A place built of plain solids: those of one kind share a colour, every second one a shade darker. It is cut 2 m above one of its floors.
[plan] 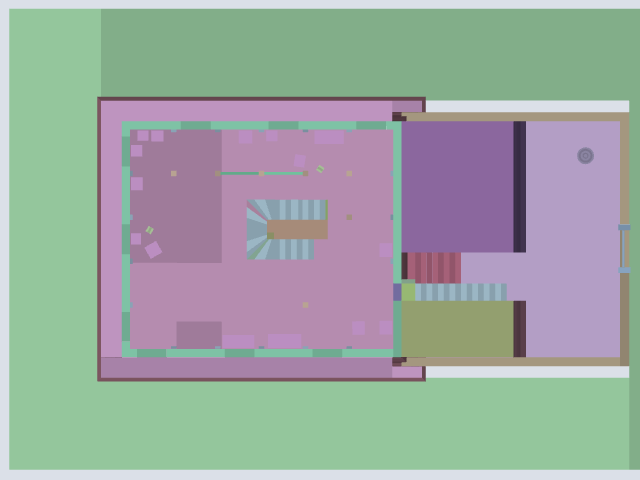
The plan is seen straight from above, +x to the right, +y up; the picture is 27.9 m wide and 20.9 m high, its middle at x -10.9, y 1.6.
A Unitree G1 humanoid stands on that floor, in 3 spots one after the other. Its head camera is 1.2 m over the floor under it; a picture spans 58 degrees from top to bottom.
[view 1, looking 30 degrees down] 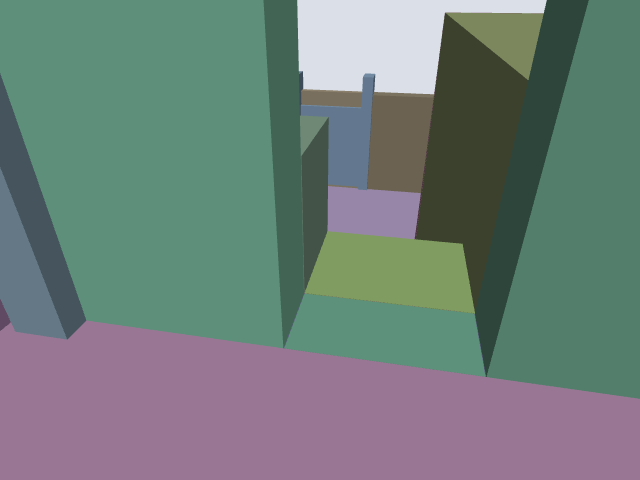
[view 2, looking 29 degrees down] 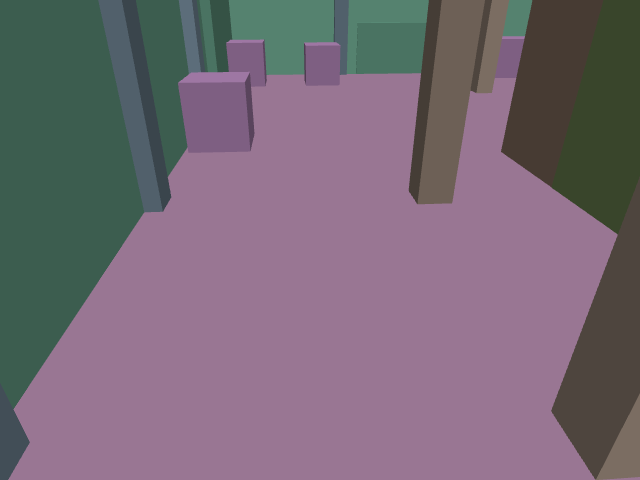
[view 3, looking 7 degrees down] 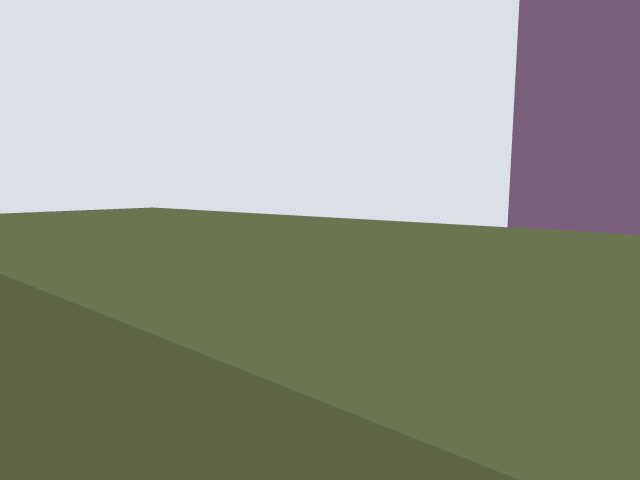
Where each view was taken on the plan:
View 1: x -8.90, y -0.67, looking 11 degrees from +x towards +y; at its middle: wall_court_cheek_left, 2.26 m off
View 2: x -8.67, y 5.31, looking -94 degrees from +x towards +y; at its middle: floor_storey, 2.48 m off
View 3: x -7.35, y -0.67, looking -51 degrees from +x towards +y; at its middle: wall_court_mass_right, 2.06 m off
